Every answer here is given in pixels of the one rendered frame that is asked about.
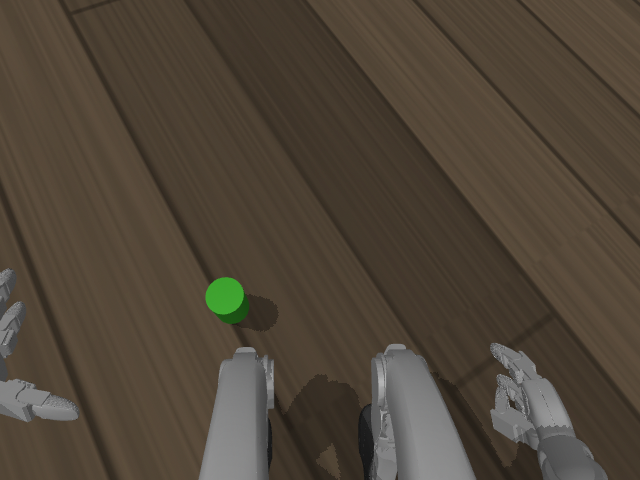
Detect left robot hand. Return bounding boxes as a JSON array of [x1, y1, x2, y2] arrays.
[[0, 268, 80, 422]]

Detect right robot foot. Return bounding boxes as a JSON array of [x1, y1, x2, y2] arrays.
[[358, 404, 374, 480]]

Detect can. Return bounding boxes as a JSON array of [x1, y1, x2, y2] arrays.
[[205, 277, 249, 324]]

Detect right robot hand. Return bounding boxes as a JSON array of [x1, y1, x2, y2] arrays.
[[490, 343, 576, 450]]

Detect right robot arm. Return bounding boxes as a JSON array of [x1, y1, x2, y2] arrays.
[[537, 435, 608, 480]]

